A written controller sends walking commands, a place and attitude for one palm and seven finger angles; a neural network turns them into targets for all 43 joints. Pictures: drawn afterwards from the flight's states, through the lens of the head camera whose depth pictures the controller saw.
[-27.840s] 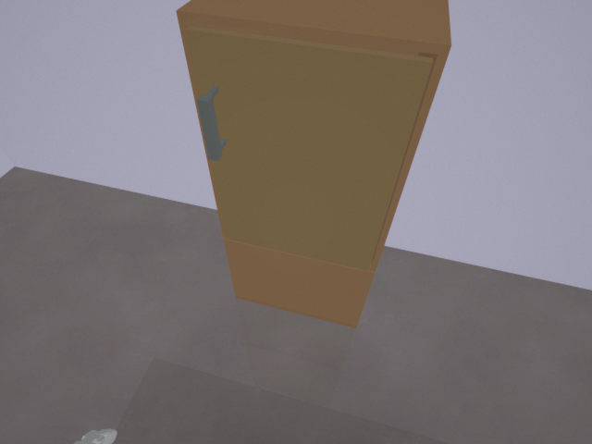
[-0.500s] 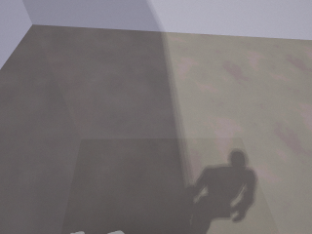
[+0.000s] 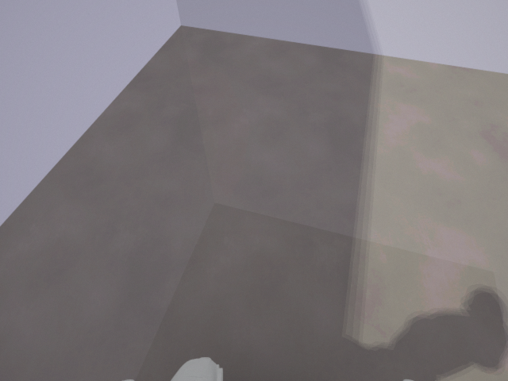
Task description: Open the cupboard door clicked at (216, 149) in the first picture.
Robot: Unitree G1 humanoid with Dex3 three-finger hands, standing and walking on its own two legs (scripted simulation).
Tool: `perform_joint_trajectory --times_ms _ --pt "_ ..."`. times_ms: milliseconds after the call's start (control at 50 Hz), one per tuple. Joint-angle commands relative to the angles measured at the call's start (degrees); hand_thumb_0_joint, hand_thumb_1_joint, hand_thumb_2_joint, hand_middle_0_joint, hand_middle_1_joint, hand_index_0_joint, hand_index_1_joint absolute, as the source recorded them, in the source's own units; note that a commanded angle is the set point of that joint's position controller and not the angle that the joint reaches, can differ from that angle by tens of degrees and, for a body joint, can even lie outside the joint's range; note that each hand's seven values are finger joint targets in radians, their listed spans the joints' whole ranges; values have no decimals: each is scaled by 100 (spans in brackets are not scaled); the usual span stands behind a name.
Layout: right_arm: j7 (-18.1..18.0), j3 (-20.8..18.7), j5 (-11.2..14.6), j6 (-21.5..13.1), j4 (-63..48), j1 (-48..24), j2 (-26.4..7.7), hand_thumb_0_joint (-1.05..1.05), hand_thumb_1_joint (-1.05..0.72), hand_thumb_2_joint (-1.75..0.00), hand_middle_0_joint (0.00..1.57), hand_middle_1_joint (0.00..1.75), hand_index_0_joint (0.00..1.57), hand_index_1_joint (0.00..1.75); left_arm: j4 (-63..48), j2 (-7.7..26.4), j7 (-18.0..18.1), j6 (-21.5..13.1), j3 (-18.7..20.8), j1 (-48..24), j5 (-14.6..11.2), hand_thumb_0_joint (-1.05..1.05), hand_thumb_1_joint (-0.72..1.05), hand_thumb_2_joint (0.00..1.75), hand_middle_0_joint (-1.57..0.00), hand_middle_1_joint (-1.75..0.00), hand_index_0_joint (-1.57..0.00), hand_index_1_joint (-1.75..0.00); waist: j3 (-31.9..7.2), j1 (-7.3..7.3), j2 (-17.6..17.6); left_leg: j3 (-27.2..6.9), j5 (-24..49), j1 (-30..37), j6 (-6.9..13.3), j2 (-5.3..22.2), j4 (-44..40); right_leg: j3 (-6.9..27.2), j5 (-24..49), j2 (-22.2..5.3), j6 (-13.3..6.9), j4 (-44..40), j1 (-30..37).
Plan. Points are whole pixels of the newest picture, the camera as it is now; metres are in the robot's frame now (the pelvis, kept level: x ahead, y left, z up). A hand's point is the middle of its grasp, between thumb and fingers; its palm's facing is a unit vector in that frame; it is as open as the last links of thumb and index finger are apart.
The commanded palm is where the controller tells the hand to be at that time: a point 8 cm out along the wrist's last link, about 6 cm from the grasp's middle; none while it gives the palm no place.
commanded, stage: turn to face it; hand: left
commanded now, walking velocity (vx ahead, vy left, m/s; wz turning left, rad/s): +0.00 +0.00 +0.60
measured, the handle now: out of the picture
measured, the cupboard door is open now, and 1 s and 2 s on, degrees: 38 38 38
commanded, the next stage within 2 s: none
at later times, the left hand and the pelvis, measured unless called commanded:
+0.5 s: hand out of the picture +0.06 +0.22 -0.16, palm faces +0.30 -0.91 -0.29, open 7.4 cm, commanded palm none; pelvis +0.01 -0.02 -0.01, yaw +17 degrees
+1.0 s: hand out of the picture -0.06 +0.22 -0.19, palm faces +0.60 -0.77 -0.23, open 7.4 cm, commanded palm none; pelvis +0.01 +0.00 -0.01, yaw +35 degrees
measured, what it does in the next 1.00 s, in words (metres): steps on the spot, turning left: left foot, then right foot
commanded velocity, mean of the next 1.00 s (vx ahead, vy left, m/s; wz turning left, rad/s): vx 0.00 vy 0.00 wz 0.60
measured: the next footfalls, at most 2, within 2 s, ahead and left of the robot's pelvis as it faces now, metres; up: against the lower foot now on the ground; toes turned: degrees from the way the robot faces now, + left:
left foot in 0.14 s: +0.03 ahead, +0.13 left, +0.00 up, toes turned +11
right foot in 0.48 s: +0.10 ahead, -0.13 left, +0.00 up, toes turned +14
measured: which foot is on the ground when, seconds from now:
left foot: up 0.00-0.12, down 0.14-0.48, up 0.50-0.84, down 0.86-1.00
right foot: down 0.00-0.14, up 0.16-0.46, down 0.48-0.86, up 0.88-1.00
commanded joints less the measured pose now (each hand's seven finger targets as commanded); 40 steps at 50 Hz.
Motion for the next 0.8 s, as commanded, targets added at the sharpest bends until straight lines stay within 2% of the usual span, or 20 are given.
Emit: perform_joint_trajectory --times_ms 0,40,80,100,120,140,160,200,240,380,420,440,460,480,500,540,560,660,720,780 --pt "71 84 41 -195 -588 -483 -81 0 -90 -90 20 30 20 30 -297 1326 71 -112 337 438 36 0 90 90 -20 -30 -20 -30 -728 355 -1062 364 -107 101 41 -63 -1362 628 3691 -1372 -663 -440 1099" --pt "64 76 46 -230 -591 -322 -142 0 -90 -90 20 30 20 30 -265 1362 47 -96 360 415 30 0 90 90 -20 -30 -20 -30 -886 276 -1133 457 285 574 101 -122 -2150 472 3642 -1348 -504 -106 1066" --pt "51 6 15 -278 -478 215 -444 0 -90 -90 20 30 20 30 -333 1347 12 -66 384 240 -53 0 90 90 -20 -30 -20 -30 -1087 -87 -603 359 1497 1849 247 -39 -3286 89 2937 -1229 -125 730 303" --pt "20 -155 -44 -329 -429 594 -1047 0 -90 -90 20 30 20 30 -507 1046 -26 -32 359 244 -89 0 90 90 -20 -30 -20 -30 -1426 -293 896 -1203 2965 2934 777 1185 -3504 -228 897 -635 279 1922 -1018" --pt "-32 -282 -42 -297 -353 1019 -1578 0 -90 -90 20 30 20 30 -809 702 -28 6 200 -139 -83 0 90 90 -20 -30 -20 -30 -1365 -561 2055 -2714 5093 3062 1701 2448 -3647 95 -2295 -4 515 3066 -2152" --pt "-93 -254 -28 -291 -257 1211 -1484 0 -90 -90 20 30 20 30 -909 833 25 102 186 -500 -17 0 90 90 -20 -30 -20 -30 -1269 -581 1237 -2558 4917 2933 1849 2485 -3507 710 -2060 -72 441 3565 -2387" --pt "-176 -239 -44 -326 -282 1044 -1375 0 -90 -90 20 30 20 30 -781 675 44 86 213 -533 -39 0 90 90 -20 -30 -20 -30 -1324 -483 1448 -2383 4817 2824 1746 2135 -3449 864 -1760 -26 458 3762 -2476" --pt "-220 -137 -46 -346 -425 439 -1044 0 -90 -90 20 30 20 30 -571 742 -10 109 246 -367 -46 0 90 90 -20 -30 -20 -30 -971 -164 1211 -1582 4504 2266 1390 1485 -3507 998 -963 54 477 3805 -2220" --pt "-217 -92 -36 -373 -477 248 -952 0 -90 -90 20 30 20 30 -481 720 -47 127 254 -183 -57 0 90 90 -20 -30 -20 -30 -920 -8 1098 -1306 4142 2081 1261 1224 -3558 944 -701 135 489 3447 -1949" --pt "-157 -171 -84 -270 -529 56 -985 0 -90 -90 20 30 20 30 -579 611 -40 105 238 -101 -86 0 90 90 -20 -30 -20 -30 -649 51 1188 -1848 2611 1056 1222 1036 -3603 648 -641 610 385 1286 -586" --pt "-147 -184 -38 -242 -615 -153 -918 0 -90 -90 20 30 20 30 -485 683 -18 33 280 363 -90 0 90 90 -20 -30 -20 -30 -732 309 1033 -1822 2242 489 1005 792 -3167 570 183 666 340 86 418" --pt "-117 -161 10 -242 -656 -148 -685 0 -90 -90 20 30 20 30 -459 1003 19 -34 345 633 -45 0 90 90 -20 -30 -20 -30 -794 455 232 -1549 1427 -137 702 361 -2532 1128 236 143 218 -836 1144" --pt "-86 -103 43 -247 -774 -41 -244 0 -90 -90 20 30 20 30 -462 1542 79 -91 458 723 51 0 90 90 -20 -30 -20 -30 -812 497 -1600 -465 -473 -1060 200 -546 -982 2963 296 -1609 -403 -1541 1494" --pt "-52 -121 -16 -238 -807 -165 -415 0 -90 -90 20 30 20 30 -534 1652 71 -59 379 594 -1 0 90 90 -20 -30 -20 -30 -693 506 -1511 -569 -1034 -863 231 -380 394 3083 531 -2179 -880 -1586 648" --pt "-42 -167 -21 -160 -677 -101 -450 0 -90 -90 20 30 20 30 -607 1369 95 -88 356 295 -13 0 90 90 -20 -30 -20 -30 -645 297 -1380 -743 -626 -725 227 -209 1201 3052 48 -1906 -899 -1648 160" --pt "31 -165 -31 -81 -449 145 -382 0 -90 -90 20 30 20 30 -749 990 101 -36 249 -426 -26 0 90 90 -20 -30 -20 -30 -414 -52 -1284 -575 176 -611 135 65 1653 1743 110 -1293 -628 -1511 -215" --pt "59 -119 -40 -88 -400 154 -294 0 -90 -90 20 30 20 30 -778 876 96 -64 210 -453 -18 0 90 90 -20 -30 -20 -30 -382 -85 -1189 -425 352 -538 75 70 1485 1303 696 -1070 -544 -1386 -181" --pt "69 17 16 -133 -420 -217 -44 0 -90 -90 20 30 20 30 -508 1081 99 -118 287 247 11 0 90 90 -20 -30 -20 -30 -709 258 -797 88 -72 -240 -42 21 -466 722 2770 -1261 -670 -831 978" --pt "62 62 47 -191 -470 -300 -8 0 -90 -90 20 30 20 30 -401 1250 82 -100 366 414 27 0 90 90 -20 -30 -20 -30 -799 368 -1047 321 -164 124 31 -55 -1344 629 3262 -1417 -706 -545 1134" --pt "39 39 41 -246 -394 130 -142 0 -90 -90 20 30 20 30 -394 1301 43 -57 415 272 -14 0 90 90 -20 -30 -20 -30 -954 127 -967 424 728 1054 140 -104 -2623 268 2831 -1378 -378 47 750"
